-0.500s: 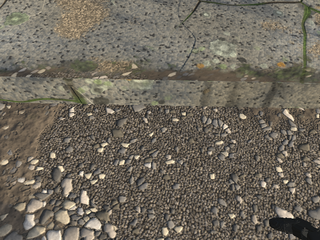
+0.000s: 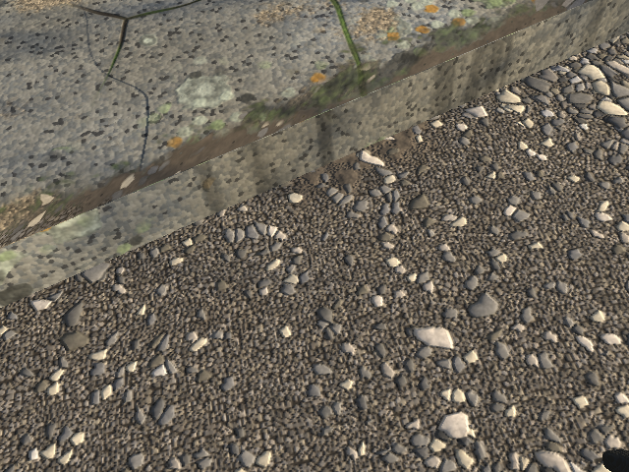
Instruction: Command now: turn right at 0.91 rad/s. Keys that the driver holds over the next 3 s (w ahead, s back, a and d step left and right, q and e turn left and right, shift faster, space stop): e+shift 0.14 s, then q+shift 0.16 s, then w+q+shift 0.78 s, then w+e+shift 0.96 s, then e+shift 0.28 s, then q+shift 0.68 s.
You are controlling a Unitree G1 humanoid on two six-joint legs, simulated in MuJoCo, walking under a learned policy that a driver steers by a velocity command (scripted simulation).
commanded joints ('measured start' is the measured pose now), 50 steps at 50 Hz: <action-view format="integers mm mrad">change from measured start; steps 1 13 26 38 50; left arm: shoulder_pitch -72 -85 -305 256 141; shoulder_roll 163 78 37 288 36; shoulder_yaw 40 -15 -24 31 -41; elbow -97 -82 -131 18 152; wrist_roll -5 35 2 83 49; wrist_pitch -17 -3 -188 -106 -154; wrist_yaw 30 24 -18 30 -1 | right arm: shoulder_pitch -43 23 431 265 -69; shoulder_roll -96 -46 -119 -7 -27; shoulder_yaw -22 19 9 15 65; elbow -85 -30 48 -21 -142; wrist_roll -12 9 37 36 -28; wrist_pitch -30 -26 -118 -99 -17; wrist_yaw -8 20 33 44 130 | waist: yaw -36 16 -113 189 -2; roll -131 -200 80 -333 -134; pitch -172 -203 -8 -379 57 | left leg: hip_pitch -169 105 600 -207 -391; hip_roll -14 0 193 -193 55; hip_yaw -103 -66 -696 -226 -27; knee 21 -382 -994 -188 -31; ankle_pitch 143 193 -113 16 392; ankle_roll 4 -30 346 130 127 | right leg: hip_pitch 234 143 -505 804 316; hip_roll -226 -188 10 -363 -250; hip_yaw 348 339 145 542 -54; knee -234 -144 395 -293 -467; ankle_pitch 436 394 -107 -521 295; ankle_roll -176 -152 18 1 -3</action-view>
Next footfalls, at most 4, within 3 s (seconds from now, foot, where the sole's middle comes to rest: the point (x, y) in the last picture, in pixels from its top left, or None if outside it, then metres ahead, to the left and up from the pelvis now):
0.38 left None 0.10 0.13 -0.77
0.74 right None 0.32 -0.13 -0.77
1.18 left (262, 360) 0.65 0.22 -0.77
1.62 right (253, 235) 1.00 0.27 -0.77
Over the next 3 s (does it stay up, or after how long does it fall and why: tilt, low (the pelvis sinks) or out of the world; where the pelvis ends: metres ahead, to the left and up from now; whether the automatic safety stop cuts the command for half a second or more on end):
stays up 1.72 0.40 0.20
